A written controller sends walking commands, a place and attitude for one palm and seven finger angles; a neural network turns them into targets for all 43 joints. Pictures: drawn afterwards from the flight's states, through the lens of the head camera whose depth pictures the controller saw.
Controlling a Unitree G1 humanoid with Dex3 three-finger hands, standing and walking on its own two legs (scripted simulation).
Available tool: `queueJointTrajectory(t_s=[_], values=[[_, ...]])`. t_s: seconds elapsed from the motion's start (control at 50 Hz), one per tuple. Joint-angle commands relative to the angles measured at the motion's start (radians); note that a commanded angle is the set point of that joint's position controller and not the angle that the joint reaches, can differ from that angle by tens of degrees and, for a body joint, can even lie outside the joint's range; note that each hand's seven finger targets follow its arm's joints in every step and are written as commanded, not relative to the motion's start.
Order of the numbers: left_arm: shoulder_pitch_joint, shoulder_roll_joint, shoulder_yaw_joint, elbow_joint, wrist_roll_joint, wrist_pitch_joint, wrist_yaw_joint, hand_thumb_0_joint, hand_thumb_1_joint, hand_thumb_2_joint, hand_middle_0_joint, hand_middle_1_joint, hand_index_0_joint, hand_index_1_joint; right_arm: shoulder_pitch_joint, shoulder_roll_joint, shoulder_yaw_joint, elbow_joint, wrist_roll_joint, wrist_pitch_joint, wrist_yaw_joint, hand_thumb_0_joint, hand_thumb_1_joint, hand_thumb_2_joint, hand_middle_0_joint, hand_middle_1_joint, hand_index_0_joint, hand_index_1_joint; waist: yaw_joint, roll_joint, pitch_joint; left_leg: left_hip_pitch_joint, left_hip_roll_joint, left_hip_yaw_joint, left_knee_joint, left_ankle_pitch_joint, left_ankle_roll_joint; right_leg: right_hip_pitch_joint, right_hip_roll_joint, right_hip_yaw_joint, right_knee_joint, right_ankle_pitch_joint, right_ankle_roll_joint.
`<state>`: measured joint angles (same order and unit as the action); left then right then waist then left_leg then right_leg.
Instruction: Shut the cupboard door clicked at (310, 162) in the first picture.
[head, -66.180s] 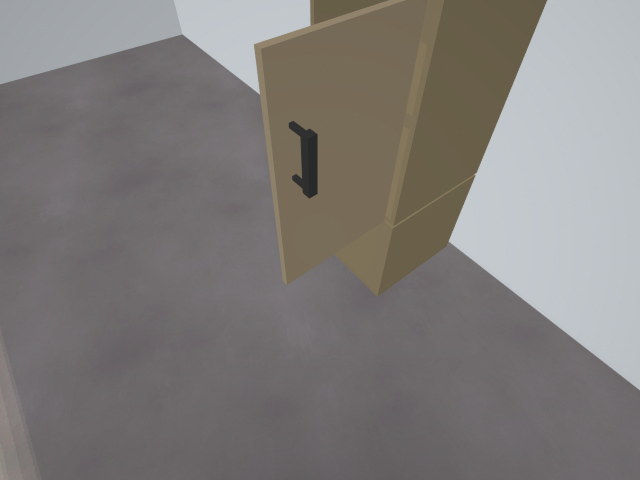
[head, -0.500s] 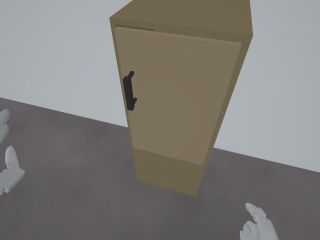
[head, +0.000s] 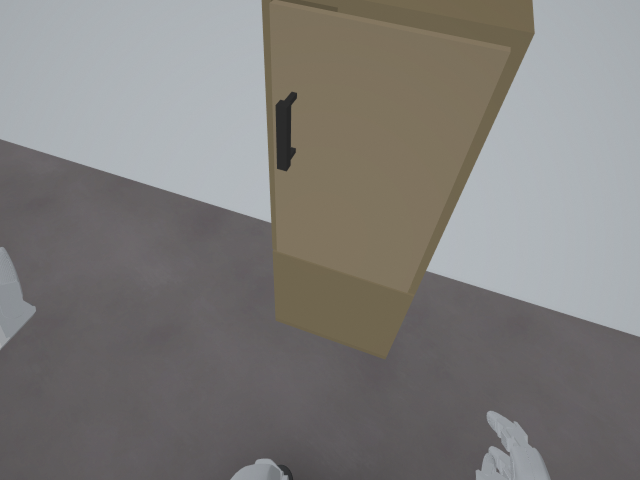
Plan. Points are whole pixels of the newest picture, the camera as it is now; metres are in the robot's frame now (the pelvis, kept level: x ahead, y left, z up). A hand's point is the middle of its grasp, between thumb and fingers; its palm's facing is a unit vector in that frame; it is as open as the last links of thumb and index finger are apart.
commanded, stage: step back with the hand held close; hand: left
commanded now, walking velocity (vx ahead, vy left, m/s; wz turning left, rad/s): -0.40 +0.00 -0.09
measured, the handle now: (287, 132) +0.67 +0.08 +0.07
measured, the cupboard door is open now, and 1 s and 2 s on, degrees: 0 0 0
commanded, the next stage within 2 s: stop stepping back and stand still in 0.20 s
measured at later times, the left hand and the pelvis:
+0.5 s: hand out of the picture +0.13 +0.30 +0.19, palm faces +0.35 -0.85 -0.40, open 7.4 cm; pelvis -0.09 +0.05 +0.00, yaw -5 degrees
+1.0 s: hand out of the picture +0.00 +0.40 +0.20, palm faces +0.33 -0.89 -0.31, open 7.4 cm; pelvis -0.24 +0.17 +0.03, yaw -7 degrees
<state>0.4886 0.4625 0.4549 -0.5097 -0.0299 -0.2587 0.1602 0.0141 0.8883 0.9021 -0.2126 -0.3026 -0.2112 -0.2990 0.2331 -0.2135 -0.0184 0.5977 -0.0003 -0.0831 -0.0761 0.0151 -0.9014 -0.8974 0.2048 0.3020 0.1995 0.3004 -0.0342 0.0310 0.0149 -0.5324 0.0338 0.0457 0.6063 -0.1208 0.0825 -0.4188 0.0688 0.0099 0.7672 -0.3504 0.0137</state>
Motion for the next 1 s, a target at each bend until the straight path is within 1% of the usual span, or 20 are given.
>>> queueJointTrajectory(t_s=[0.0, 0.12, 0.16, 0.2, 0.32, 0.44, 0.48, 0.52, 0.56, 0.58, 0.6, 0.62, 0.64, 0.66, 0.68, 0.72, 0.76, 0.8, 0.86, 0.98], values=[[0.089, 0.167, 0.179, -0.178, -0.031, -0.075, 0.012, 0.000, 0.900, 0.900, -0.200, -0.300, -0.200, -0.300, -0.117, -0.141, -0.061, -0.142, 0.000, -0.089, -0.001, 0.000, -0.900, -0.900, 0.200, 0.300, 0.200, 0.300, 0.043, 0.180, -0.177, -0.040, 0.272, -0.236, -0.393, -0.490, 0.011, 0.242, 0.013, -0.013, 0.030, -0.103, -0.012], [-0.091, 0.158, 0.092, -0.222, -0.036, -0.102, 0.012, 0.000, 0.900, 0.900, -0.200, -0.300, -0.200, -0.300, -0.101, -0.110, -0.031, -0.077, -0.017, -0.089, 0.007, 0.000, -0.900, -0.900, 0.200, 0.300, 0.200, 0.300, 0.019, 0.016, -0.166, 0.311, 0.119, -0.035, -0.148, -0.166, -0.123, -0.009, -0.157, 0.192, -0.424, 0.041, -0.093], [-0.151, 0.184, 0.065, -0.252, -0.024, -0.087, 0.014, 0.000, 0.900, 0.900, -0.200, -0.300, -0.200, -0.300, -0.110, -0.108, -0.046, -0.085, 0.009, -0.096, -0.005, 0.000, -0.900, -0.900, 0.200, 0.300, 0.200, 0.300, 0.009, -0.134, -0.224, 0.486, 0.047, 0.019, -0.011, -0.032, -0.109, -0.098, -0.192, 0.180, -0.425, 0.260, -0.058], [-0.108, 0.229, 0.119, -0.227, -0.025, -0.058, 0.017, 0.000, 0.900, 0.900, -0.200, -0.300, -0.200, -0.300, -0.126, -0.106, -0.042, -0.088, -0.002, -0.080, -0.017, 0.000, -0.900, -0.900, 0.200, 0.300, 0.200, 0.300, 0.011, -0.073, -0.218, 0.487, 0.044, 0.011, -0.019, 0.046, -0.103, -0.110, -0.174, 0.148, -0.390, 0.324, -0.041], [0.022, 0.197, 0.139, -0.134, -0.044, -0.061, -0.002, 0.000, 0.900, 0.900, -0.200, -0.300, -0.200, -0.300, -0.112, -0.109, -0.034, -0.119, -0.002, -0.052, -0.017, 0.000, -0.900, -0.900, 0.200, 0.300, 0.200, 0.300, 0.012, 0.079, -0.024, 0.360, 0.049, -0.072, -0.134, -0.349, -0.135, -0.233, -0.081, 0.041, -0.445, -0.358, -0.093], [-0.035, 0.186, 0.106, -0.216, -0.050, -0.027, -0.008, 0.000, 0.900, 0.900, -0.200, -0.300, -0.200, -0.300, -0.015, -0.118, -0.041, -0.096, -0.007, -0.046, -0.020, 0.000, -0.900, -0.900, 0.200, 0.300, 0.200, 0.300, -0.015, -0.035, -0.065, 0.474, 0.012, -0.105, 0.039, -0.331, -0.152, -0.339, -0.112, -0.012, -0.367, -0.392, -0.099], [-0.135, 0.187, 0.100, -0.260, -0.046, -0.009, -0.012, 0.000, 0.900, 0.900, -0.200, -0.300, -0.200, -0.300, -0.020, -0.135, -0.043, -0.092, -0.014, -0.056, -0.024, 0.000, -0.900, -0.900, 0.200, 0.300, 0.200, 0.300, -0.017, 0.097, -0.056, 0.370, 0.047, -0.214, -0.149, -0.547, -0.161, -0.260, -0.032, -0.077, -0.174, -0.401, -0.061], [-0.159, 0.205, 0.120, -0.330, -0.051, 0.015, -0.019, 0.000, 0.900, 0.900, -0.200, -0.300, -0.200, -0.300, -0.051, -0.140, -0.057, -0.106, -0.030, -0.086, -0.013, 0.000, -0.900, -0.900, 0.200, 0.300, 0.200, 0.300, 0.040, 0.398, -0.142, 0.064, 0.132, -0.331, -0.632, -0.815, -0.290, 0.164, 0.170, -0.173, 0.266, -0.376, -0.029], [-0.143, 0.263, 0.171, -0.412, -0.062, 0.023, -0.034, 0.000, 0.900, 0.900, -0.200, -0.300, -0.200, -0.300, -0.073, -0.095, -0.099, -0.123, -0.029, -0.108, 0.032, 0.000, -0.900, -0.900, 0.200, 0.300, 0.200, 0.300, 0.103, 0.442, -0.218, -0.087, 0.028, -0.015, -0.652, -0.582, -0.437, 0.487, 0.214, -0.254, 0.396, -0.350, -0.029], [-0.027, 0.269, 0.189, -0.381, -0.058, 0.011, -0.029, 0.000, 0.900, 0.900, -0.200, -0.300, -0.200, -0.300, -0.055, -0.078, -0.103, -0.120, 0.005, -0.112, 0.052, 0.000, -0.900, -0.900, 0.200, 0.300, 0.200, 0.300, 0.132, 0.285, -0.237, 0.053, -0.104, 0.199, -0.266, -0.466, -0.417, 0.377, 0.128, -0.244, 0.183, -0.363, -0.092], [0.139, 0.309, 0.258, -0.367, -0.059, 0.002, -0.008, 0.000, 0.900, 0.900, -0.200, -0.300, -0.200, -0.300, -0.040, -0.065, -0.096, -0.127, 0.053, -0.115, 0.066, 0.000, -0.900, -0.900, 0.200, 0.300, 0.200, 0.300, 0.163, -0.151, -0.212, 0.290, -0.162, 0.168, 0.491, -0.400, -0.326, -0.034, -0.089, -0.059, -0.218, -0.399, -0.185], [0.119, 0.260, 0.212, -0.407, -0.054, 0.017, -0.013, 0.000, 0.900, 0.900, -0.200, -0.300, -0.200, -0.300, -0.111, -0.084, -0.091, -0.104, 0.053, -0.096, 0.059, 0.000, -0.900, -0.900, 0.200, 0.300, 0.200, 0.300, 0.097, -0.521, -0.016, 0.131, -0.067, -0.256, 1.229, -0.446, -0.104, -0.476, -0.453, 0.478, -0.429, -0.344, -0.339], [-0.135, 0.321, 0.255, -0.492, -0.075, 0.026, -0.026, 0.000, 0.900, 0.900, -0.200, -0.300, -0.200, -0.300, -0.091, -0.059, -0.065, -0.077, 0.013, -0.089, 0.051, 0.000, -0.900, -0.900, 0.200, 0.300, 0.200, 0.300, -0.014, -0.292, 0.010, -0.064, -0.026, -0.293, 1.332, -0.447, 0.037, -0.448, -0.479, 0.471, -0.508, -0.345, -0.350], [-0.183, 0.363, 0.283, -0.353, -0.075, -0.001, -0.032, 0.000, 0.900, 0.900, -0.200, -0.300, -0.200, -0.300, -0.087, -0.018, -0.009, -0.116, -0.032, -0.083, 0.051, 0.000, -0.900, -0.900, 0.200, 0.300, 0.200, 0.300, -0.025, -0.099, -0.040, 0.062, 0.089, -0.220, 0.938, -0.367, -0.096, -0.368, -0.410, 0.344, -0.490, -0.356, -0.142], [-0.127, 0.240, 0.216, -0.245, -0.041, 0.006, -0.026, 0.000, 0.900, 0.900, -0.200, -0.300, -0.200, -0.300, -0.090, -0.033, 0.004, -0.106, -0.033, -0.069, 0.039, 0.000, -0.900, -0.900, 0.200, 0.300, 0.200, 0.300, 0.022, -0.017, -0.004, 0.083, 0.068, -0.114, 0.499, -0.388, -0.090, -0.228, -0.262, 0.204, -0.402, -0.346, -0.149], [-0.252, 0.196, 0.136, -0.159, -0.008, 0.027, -0.011, 0.000, 0.900, 0.900, -0.200, -0.300, -0.200, -0.300, -0.069, -0.119, -0.035, -0.050, 0.001, -0.078, 0.002, 0.000, -0.900, -0.900, 0.200, 0.300, 0.200, 0.300, -0.012, 0.076, 0.096, 0.307, 0.020, -0.082, -0.018, -0.376, -0.075, -0.304, -0.174, 0.159, -0.159, -0.322, -0.099], [-0.342, 0.183, 0.111, -0.212, 0.012, -0.010, 0.007, 0.000, 0.900, 0.900, -0.200, -0.300, -0.200, -0.300, -0.059, -0.144, -0.031, -0.090, -0.003, -0.100, -0.003, 0.000, -0.900, -0.900, 0.200, 0.300, 0.200, 0.300, 0.011, 0.447, 0.102, 0.142, 0.306, -0.495, -0.393, -0.545, 0.023, -0.226, -0.018, -0.007, 0.255, -0.220, -0.005], [-0.333, 0.202, 0.120, -0.176, -0.006, -0.012, -0.017, 0.000, 0.900, 0.900, -0.200, -0.300, -0.200, -0.300, -0.072, -0.115, -0.029, -0.057, -0.019, -0.121, 0.016, 0.000, -0.900, -0.900, 0.200, 0.300, 0.200, 0.300, -0.009, 0.279, 0.068, 0.014, 0.319, -0.625, -0.507, -0.726, -0.014, -0.127, -0.019, 0.063, 0.447, -0.127, 0.012], [-0.218, 0.101, 0.026, -0.275, -0.009, 0.011, -0.026, 0.000, 0.900, 0.900, -0.200, -0.300, -0.200, -0.300, -0.128, -0.114, -0.036, -0.086, -0.009, -0.110, 0.052, 0.000, -0.900, -0.900, 0.200, 0.300, 0.200, 0.300, 0.029, 0.101, -0.014, 0.135, 0.282, -0.432, -0.467, -0.671, -0.039, -0.098, -0.020, 0.019, 0.403, -0.041, 0.008], [0.012, 0.156, 0.057, -0.367, -0.020, 0.058, 0.012, 0.000, 0.900, 0.900, -0.200, -0.300, -0.200, -0.300, -0.124, -0.075, -0.015, -0.122, -0.025, -0.022, 0.027, 0.000, -0.900, -0.900, 0.200, 0.300, 0.200, 0.300, 0.041, 0.253, -0.146, 0.302, 0.199, -0.136, -0.545, -0.512, -0.145, 0.125, 0.059, -0.163, 0.034, -0.098, -0.037]])
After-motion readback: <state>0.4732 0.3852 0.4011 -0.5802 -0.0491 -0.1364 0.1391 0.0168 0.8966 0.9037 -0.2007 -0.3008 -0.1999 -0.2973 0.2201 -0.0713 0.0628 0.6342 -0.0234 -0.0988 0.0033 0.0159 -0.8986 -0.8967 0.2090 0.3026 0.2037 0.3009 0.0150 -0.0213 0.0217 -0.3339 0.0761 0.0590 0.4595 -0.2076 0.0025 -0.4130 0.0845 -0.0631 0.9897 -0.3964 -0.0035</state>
